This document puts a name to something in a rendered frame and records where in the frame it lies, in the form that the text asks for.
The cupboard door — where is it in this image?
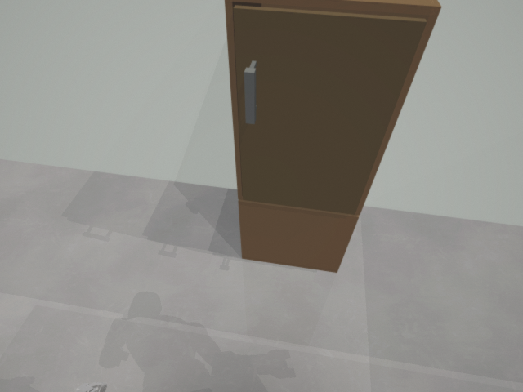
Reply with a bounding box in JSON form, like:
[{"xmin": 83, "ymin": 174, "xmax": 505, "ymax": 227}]
[{"xmin": 233, "ymin": 5, "xmax": 427, "ymax": 215}]

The handle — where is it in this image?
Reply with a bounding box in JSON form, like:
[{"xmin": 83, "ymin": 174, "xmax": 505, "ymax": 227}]
[{"xmin": 244, "ymin": 60, "xmax": 257, "ymax": 124}]

